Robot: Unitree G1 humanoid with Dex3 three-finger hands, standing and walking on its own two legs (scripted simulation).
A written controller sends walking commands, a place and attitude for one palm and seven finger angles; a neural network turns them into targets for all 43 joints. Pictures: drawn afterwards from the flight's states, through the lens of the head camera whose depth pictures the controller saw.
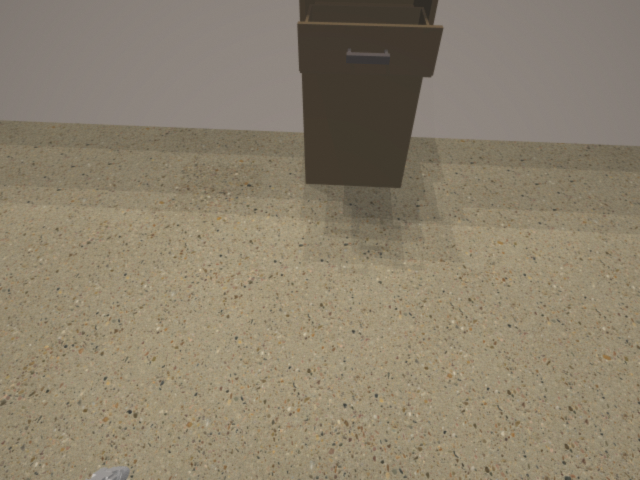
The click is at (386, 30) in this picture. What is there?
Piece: drawer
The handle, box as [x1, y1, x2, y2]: [346, 48, 389, 64]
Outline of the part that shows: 346,54 346,62 388,64 389,61 389,53 385,49 383,53 351,52 350,48 348,48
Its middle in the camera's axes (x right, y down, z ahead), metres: +0.14 -0.55 +1.15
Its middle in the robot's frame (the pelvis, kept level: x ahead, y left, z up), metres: +1.24 -0.07 +0.00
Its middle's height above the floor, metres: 0.77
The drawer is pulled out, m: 0.28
